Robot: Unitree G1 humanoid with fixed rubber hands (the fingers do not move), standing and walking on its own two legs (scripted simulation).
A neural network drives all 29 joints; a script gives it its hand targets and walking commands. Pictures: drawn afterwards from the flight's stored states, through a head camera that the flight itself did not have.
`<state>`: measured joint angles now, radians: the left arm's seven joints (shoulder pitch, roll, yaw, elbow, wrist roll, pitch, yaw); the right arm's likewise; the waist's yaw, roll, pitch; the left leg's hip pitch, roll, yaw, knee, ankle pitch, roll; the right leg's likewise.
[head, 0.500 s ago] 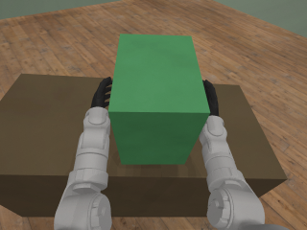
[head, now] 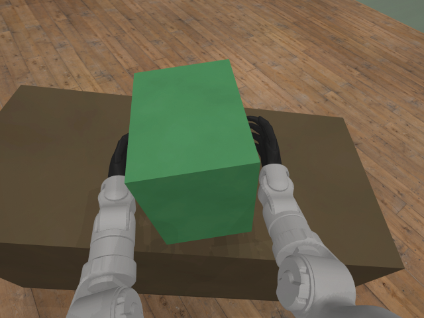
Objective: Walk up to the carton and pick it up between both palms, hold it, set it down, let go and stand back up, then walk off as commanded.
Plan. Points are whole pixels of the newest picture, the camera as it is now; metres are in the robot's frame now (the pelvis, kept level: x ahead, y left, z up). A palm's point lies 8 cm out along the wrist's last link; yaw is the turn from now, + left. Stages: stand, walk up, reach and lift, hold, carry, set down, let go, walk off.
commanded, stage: set down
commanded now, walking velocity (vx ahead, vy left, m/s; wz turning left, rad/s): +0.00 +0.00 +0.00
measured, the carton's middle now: (196, 156) +0.43 +0.03 +0.02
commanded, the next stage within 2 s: none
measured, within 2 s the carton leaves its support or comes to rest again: neither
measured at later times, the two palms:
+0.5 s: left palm (110, 203) +0.31 +0.19 +0.00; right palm (254, 163) +0.38 -0.08 +0.08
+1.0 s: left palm (122, 189) +0.35 +0.18 +0.00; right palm (262, 168) +0.39 -0.11 +0.04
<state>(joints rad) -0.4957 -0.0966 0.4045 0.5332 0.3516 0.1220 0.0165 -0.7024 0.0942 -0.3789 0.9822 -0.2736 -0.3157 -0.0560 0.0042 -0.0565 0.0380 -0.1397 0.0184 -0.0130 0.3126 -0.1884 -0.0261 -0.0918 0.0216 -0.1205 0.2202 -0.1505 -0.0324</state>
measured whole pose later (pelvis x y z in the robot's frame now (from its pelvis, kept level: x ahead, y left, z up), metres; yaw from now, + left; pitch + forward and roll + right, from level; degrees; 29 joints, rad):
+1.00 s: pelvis -0.01 -0.02 +0.00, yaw -1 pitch +6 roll +0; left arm -0.63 -0.14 0.64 0.78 0.45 -0.06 0.00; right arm -0.73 0.14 -0.58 0.92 -0.45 -0.20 0.00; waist 0.10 -0.08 0.05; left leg -0.23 0.03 0.05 0.28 -0.15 -0.01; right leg -0.24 0.03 -0.10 0.29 -0.16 -0.05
